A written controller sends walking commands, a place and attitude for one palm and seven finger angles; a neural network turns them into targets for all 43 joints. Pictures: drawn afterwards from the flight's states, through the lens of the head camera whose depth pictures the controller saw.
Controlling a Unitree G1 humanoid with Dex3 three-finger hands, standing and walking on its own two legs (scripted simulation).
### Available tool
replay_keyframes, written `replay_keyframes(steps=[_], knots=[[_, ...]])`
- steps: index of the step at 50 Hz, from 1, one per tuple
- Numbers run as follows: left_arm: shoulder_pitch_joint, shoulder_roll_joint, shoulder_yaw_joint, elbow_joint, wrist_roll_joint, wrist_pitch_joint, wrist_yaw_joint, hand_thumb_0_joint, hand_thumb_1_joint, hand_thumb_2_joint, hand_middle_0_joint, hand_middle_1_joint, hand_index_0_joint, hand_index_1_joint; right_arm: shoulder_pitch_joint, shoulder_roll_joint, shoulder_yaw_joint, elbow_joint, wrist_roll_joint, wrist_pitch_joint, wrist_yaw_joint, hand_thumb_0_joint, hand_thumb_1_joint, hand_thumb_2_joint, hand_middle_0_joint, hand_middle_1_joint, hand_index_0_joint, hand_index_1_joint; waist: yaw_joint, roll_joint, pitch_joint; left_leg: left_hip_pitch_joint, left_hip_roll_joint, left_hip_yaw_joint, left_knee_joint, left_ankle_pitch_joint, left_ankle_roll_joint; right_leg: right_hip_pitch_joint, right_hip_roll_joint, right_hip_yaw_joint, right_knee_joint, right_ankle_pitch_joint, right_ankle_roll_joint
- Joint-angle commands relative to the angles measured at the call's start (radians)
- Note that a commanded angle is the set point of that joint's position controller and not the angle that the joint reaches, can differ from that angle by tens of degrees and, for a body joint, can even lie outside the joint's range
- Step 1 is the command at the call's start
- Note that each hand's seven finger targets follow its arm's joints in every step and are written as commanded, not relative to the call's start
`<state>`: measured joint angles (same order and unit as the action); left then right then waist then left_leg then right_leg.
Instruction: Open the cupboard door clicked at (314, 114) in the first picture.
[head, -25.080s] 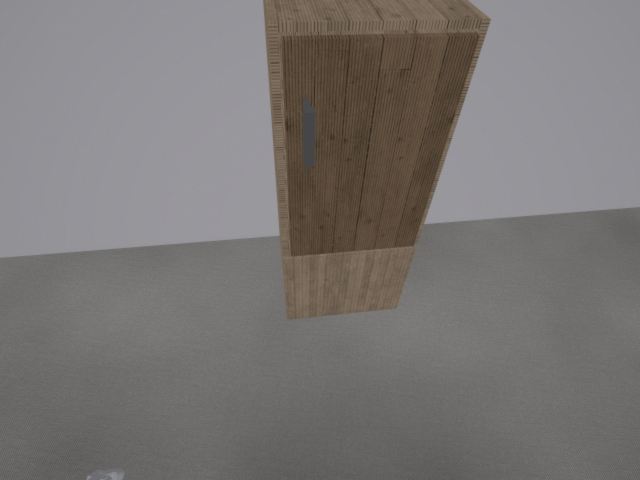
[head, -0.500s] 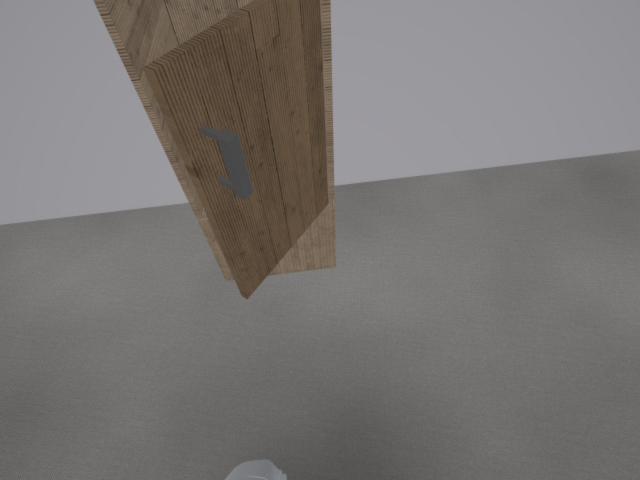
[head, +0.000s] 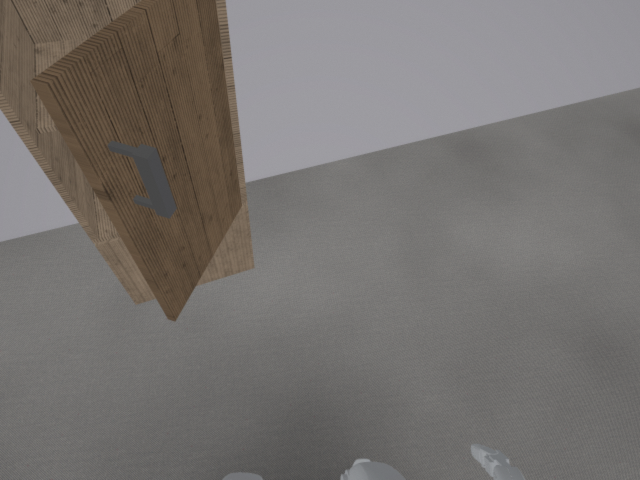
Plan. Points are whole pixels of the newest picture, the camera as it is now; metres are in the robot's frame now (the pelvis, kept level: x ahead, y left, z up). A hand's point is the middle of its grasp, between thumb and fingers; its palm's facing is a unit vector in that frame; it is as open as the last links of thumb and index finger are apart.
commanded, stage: walk to a spot facing it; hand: left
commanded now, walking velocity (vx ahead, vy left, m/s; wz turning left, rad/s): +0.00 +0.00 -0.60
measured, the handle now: (143, 180) +0.46 +0.31 +0.05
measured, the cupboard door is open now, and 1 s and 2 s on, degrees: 50 50 50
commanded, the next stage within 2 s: none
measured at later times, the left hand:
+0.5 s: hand (229, 455) +0.16 +0.14 -0.16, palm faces -0.33 -0.91 -0.23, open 7.4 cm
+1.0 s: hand (373, 352) +0.33 -0.07 -0.16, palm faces -0.68 -0.71 -0.17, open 7.4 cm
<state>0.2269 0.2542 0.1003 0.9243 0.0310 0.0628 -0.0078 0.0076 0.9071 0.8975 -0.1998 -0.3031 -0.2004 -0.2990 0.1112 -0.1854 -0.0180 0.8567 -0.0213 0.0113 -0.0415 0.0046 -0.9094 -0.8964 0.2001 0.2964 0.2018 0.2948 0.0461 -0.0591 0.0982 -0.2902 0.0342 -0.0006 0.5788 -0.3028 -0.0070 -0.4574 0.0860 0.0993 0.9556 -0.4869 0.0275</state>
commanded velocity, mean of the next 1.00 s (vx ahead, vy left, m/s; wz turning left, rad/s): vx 0.20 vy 0.00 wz -0.57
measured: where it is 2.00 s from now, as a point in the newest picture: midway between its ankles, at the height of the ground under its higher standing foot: (453, 413)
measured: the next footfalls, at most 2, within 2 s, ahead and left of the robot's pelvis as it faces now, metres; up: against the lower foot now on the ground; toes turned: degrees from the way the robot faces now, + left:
right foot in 0.26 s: +0.02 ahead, -0.15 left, +0.00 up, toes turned -15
left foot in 0.58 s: +0.10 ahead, +0.08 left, +0.00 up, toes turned -18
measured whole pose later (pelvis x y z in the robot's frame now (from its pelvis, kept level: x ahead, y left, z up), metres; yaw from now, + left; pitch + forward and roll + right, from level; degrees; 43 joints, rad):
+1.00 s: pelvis +0.10 -0.11 -0.01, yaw -38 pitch +2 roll +0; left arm 0.04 0.21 0.06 0.90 0.03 0.01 -0.07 0.01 0.91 0.90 -0.19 -0.30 -0.20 -0.30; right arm 0.53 -0.16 -0.01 1.04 -0.03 -0.03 -0.01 0.01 -0.91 -0.90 0.20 0.30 0.20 0.29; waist -0.08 -0.01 0.09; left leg -0.03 0.18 0.31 0.56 -0.47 -0.08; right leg -0.43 -0.04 -0.14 0.62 -0.27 -0.07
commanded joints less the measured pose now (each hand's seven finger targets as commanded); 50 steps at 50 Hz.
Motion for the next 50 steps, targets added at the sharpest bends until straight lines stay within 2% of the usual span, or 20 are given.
replay_keyframes(steps=[1,8,11,13,14,15,18,24,26,27,28,29,30,32,35,44,47,48,49,50], knots=[[-0.012,0.059,0.012,-0.097,-0.008,-0.024,-0.026,0.0,0.9,0.9,-0.2,-0.3,-0.2,-0.3,0.047,-0.185,-0.044,-0.066,-0.011,-0.018,-0.015,0.0,-0.9,-0.9,0.2,0.3,0.2,0.3,-0.022,0.274,-0.106,0.13,0.258,-0.089,-0.224,0.467,0.142,-0.122,-0.098,-0.076,0.232,0.041,0.035],[-0.101,0.037,-0.013,-0.115,-0.011,-0.027,-0.036,0.0,0.9,0.9,-0.2,-0.3,-0.2,-0.3,0.171,-0.234,-0.067,-0.012,-0.015,-0.01,-0.001,0.0,-0.9,-0.9,0.2,0.3,0.2,0.3,-0.078,0.289,-0.097,0.128,0.285,0.008,-0.174,0.454,0.124,0.062,-0.087,-0.19,-0.178,0.039,0.004],[0.002,0.077,-0.004,-0.083,-0.011,-0.04,-0.03,0.0,0.9,0.9,-0.2,-0.3,-0.2,-0.3,0.147,-0.241,-0.073,-0.018,-0.006,-0.003,0.01,0.0,-0.9,-0.9,0.2,0.3,0.2,0.3,-0.018,0.217,-0.131,0.038,0.248,0.072,-0.013,0.344,0.043,0.294,-0.083,-0.192,-0.461,0.268,-0.03],[0.106,0.272,0.034,-0.054,-0.002,-0.055,0.0,0.0,0.9,0.9,-0.2,-0.3,-0.2,-0.3,0.091,-0.123,-0.047,-0.079,0.01,0.002,0.021,0.0,-0.9,-0.9,0.2,0.3,0.2,0.3,0.046,-0.278,-0.163,-0.324,0.036,0.169,0.419,-0.358,-0.065,0.501,-0.486,0.337,-0.617,0.742,-0.211],[0.134,0.282,0.028,-0.052,-0.012,-0.048,0.011,0.0,0.9,0.9,-0.2,-0.3,-0.2,-0.3,0.064,-0.154,-0.049,-0.083,0.009,0.011,0.014,0.0,-0.9,-0.9,0.2,0.3,0.2,0.3,0.068,-0.174,-0.157,-0.328,0.051,0.025,0.527,-0.354,-0.05,0.439,-0.493,0.325,-0.603,0.684,-0.273],[0.073,0.241,0.031,-0.057,-0.006,-0.047,0.022,0.0,0.9,0.9,-0.2,-0.3,-0.2,-0.3,0.067,-0.147,-0.055,-0.064,0.011,0.013,0.009,0.0,-0.9,-0.9,0.2,0.3,0.2,0.3,0.029,-0.25,-0.174,-0.361,0.058,-0.001,0.58,-0.293,-0.051,0.445,-0.41,0.321,-0.587,0.621,-0.262],[-0.051,0.172,0.012,-0.099,-0.004,-0.038,0.029,0.0,0.9,0.9,-0.2,-0.3,-0.2,-0.3,0.09,-0.137,-0.056,-0.024,0.01,0.019,0.017,0.0,-0.9,-0.9,0.2,0.3,0.2,0.3,-0.03,-0.122,-0.142,-0.244,0.058,0.017,0.522,-0.159,-0.064,0.298,-0.324,0.18,-0.571,0.554,-0.217],[-0.076,0.183,0.018,-0.105,0.001,-0.038,0.008,0.0,0.9,0.9,-0.2,-0.3,-0.2,-0.3,0.135,-0.12,-0.056,-0.023,0.003,0.008,0.03,0.0,-0.9,-0.9,0.2,0.3,0.2,0.3,-0.043,-0.099,-0.083,-0.052,-0.005,0.063,0.2,-0.154,-0.049,0.12,-0.274,0.275,-0.679,-0.044,-0.216],[-0.114,0.168,0.016,-0.108,-0.001,-0.04,0.001,0.0,0.9,0.9,-0.2,-0.3,-0.2,-0.3,0.228,-0.117,-0.056,0.0,0.002,-0.009,0.028,0.0,-0.9,-0.9,0.2,0.3,0.2,0.3,-0.095,-0.106,-0.079,0.115,-0.022,0.081,0.012,-0.095,-0.038,0.011,-0.225,0.262,-0.642,-0.163,-0.181],[-0.133,0.129,0.009,-0.123,-0.007,-0.04,-0.004,0.0,0.9,0.9,-0.2,-0.3,-0.2,-0.3,0.316,-0.151,-0.057,0.027,-0.001,-0.023,0.018,0.0,-0.9,-0.9,0.2,0.3,0.2,0.3,-0.137,-0.007,-0.095,0.274,0.021,0.028,-0.15,-0.127,-0.016,-0.112,-0.164,0.209,-0.536,-0.188,-0.14],[-0.136,0.045,-0.008,-0.152,-0.016,-0.039,-0.015,0.0,0.9,0.9,-0.2,-0.3,-0.2,-0.3,0.393,-0.243,-0.075,0.046,-0.022,-0.036,0.008,0.0,-0.9,-0.9,0.2,0.3,0.2,0.3,-0.167,0.312,-0.09,0.385,0.268,-0.299,-0.329,-0.395,0.067,-0.302,-0.014,0.05,-0.232,-0.188,-0.074],[-0.212,0.039,-0.007,-0.202,-0.015,-0.05,-0.025,0.0,0.9,0.9,-0.2,-0.3,-0.2,-0.3,0.429,-0.306,-0.083,0.043,-0.026,-0.044,-0.007,0.0,-0.9,-0.9,0.2,0.3,0.2,0.3,-0.179,0.354,-0.044,0.303,0.498,-0.566,-0.47,-0.527,0.18,-0.378,-0.04,-0.076,0.005,-0.139,-0.038],[-0.249,0.062,0.005,-0.197,0.002,-0.059,-0.039,0.0,0.9,0.9,-0.2,-0.3,-0.2,-0.3,0.382,-0.288,-0.079,0.03,-0.027,-0.05,0.002,0.0,-0.9,-0.9,0.2,0.3,0.2,0.3,-0.162,0.217,-0.001,0.188,0.492,-0.576,-0.492,-0.512,0.204,-0.346,-0.105,-0.021,0.144,-0.038,-0.045],[-0.184,0.051,0.008,-0.153,0.009,-0.064,-0.054,0.0,0.9,0.9,-0.2,-0.3,-0.2,-0.3,0.262,-0.207,-0.055,0.007,-0.02,-0.062,0.008,0.0,-0.9,-0.9,0.2,0.3,0.2,0.3,-0.083,0.179,0.02,0.13,0.369,-0.313,-0.449,-0.319,0.137,-0.316,-0.147,-0.062,0.242,0.122,-0.029],[-0.164,-0.008,-0.014,-0.126,0.005,-0.056,-0.065,0.0,0.9,0.9,-0.2,-0.3,-0.2,-0.3,0.326,-0.142,-0.035,0.043,-0.011,-0.081,0.003,0.0,-0.9,-0.9,0.2,0.3,0.2,0.3,-0.083,0.21,-0.027,0.242,0.267,-0.029,-0.37,0.101,0.088,-0.31,-0.154,-0.114,0.202,0.243,-0.009],[-0.319,-0.034,-0.033,-0.134,-0.001,-0.061,-0.066,0.0,0.9,0.9,-0.2,-0.3,-0.2,-0.3,0.449,-0.138,-0.035,0.12,-0.023,-0.076,0.01,0.0,-0.9,-0.9,0.2,0.3,0.2,0.3,-0.131,0.229,0.018,0.248,0.321,0.166,-0.333,0.326,0.096,-0.137,-0.144,-0.225,-0.204,0.226,-0.047],[-0.197,-0.003,-0.023,-0.095,-0.002,-0.072,-0.057,0.0,0.9,0.9,-0.2,-0.3,-0.2,-0.3,0.411,-0.166,-0.042,0.124,-0.019,-0.07,0.014,0.0,-0.9,-0.9,0.2,0.3,0.2,0.3,-0.06,0.229,-0.049,0.242,0.319,0.224,-0.163,0.576,0.077,0.091,-0.084,-0.272,-0.301,0.173,-0.092],[-0.04,0.025,-0.01,-0.047,-0.002,-0.083,-0.052,0.0,0.9,0.9,-0.2,-0.3,-0.2,-0.3,0.375,-0.173,-0.042,0.117,-0.011,-0.068,0.016,0.0,-0.9,-0.9,0.2,0.3,0.2,0.3,0.021,0.173,-0.12,0.165,0.281,0.26,0.033,0.644,0.047,0.324,-0.051,-0.283,-0.377,0.217,-0.115],[0.161,0.116,0.018,0.016,0.001,-0.097,-0.039,0.0,0.9,0.9,-0.2,-0.3,-0.2,-0.3,0.334,-0.15,-0.036,0.096,0.009,-0.072,0.03,0.0,-0.9,-0.9,0.2,0.3,0.2,0.3,0.113,0.025,-0.236,-0.072,0.221,0.3,0.297,0.483,0.007,0.659,-0.167,-0.132,-0.433,0.175,-0.165],[0.3,0.242,0.051,0.049,-0.011,-0.101,-0.018,0.0,0.9,0.9,-0.2,-0.3,-0.2,-0.3,0.311,-0.074,-0.023,0.047,0.028,-0.074,0.031,0.0,-0.9,-0.9,0.2,0.3,0.2,0.3,0.147,-0.246,-0.343,-0.394,0.045,0.257,0.657,-0.311,-0.052,0.875,-0.491,0.41,-0.587,0.189,-0.279]])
